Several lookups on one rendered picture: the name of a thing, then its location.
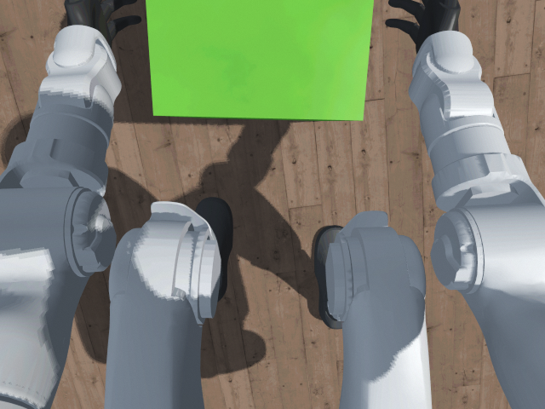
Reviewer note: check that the right robot forearm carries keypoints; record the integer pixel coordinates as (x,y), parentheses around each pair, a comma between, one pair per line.
(465,141)

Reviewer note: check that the robot left thigh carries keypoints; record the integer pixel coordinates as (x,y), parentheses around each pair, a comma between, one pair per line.
(154,344)

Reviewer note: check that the robot left hand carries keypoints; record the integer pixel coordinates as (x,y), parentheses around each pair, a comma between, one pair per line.
(95,14)

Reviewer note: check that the right robot upper arm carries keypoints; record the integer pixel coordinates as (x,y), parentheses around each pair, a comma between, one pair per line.
(494,255)

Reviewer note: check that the robot right hand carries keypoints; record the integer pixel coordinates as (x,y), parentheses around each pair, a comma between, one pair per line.
(434,16)

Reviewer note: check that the left robot upper arm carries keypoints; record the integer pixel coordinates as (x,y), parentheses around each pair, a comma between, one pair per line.
(52,239)

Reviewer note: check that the carton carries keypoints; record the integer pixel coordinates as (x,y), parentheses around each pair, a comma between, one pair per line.
(259,59)

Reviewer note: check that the robot left shin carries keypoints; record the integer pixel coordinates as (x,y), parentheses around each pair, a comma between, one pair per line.
(161,210)

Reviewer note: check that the left robot forearm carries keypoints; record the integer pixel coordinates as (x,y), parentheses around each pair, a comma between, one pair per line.
(71,126)

